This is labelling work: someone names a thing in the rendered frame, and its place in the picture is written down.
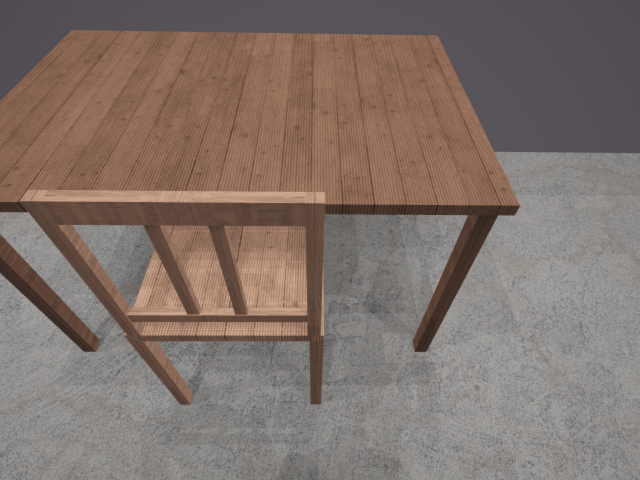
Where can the chair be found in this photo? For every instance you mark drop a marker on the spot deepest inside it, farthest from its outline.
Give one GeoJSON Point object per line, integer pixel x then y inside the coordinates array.
{"type": "Point", "coordinates": [227, 266]}

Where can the table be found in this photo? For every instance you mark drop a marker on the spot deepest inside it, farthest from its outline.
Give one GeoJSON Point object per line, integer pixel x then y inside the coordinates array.
{"type": "Point", "coordinates": [380, 123]}

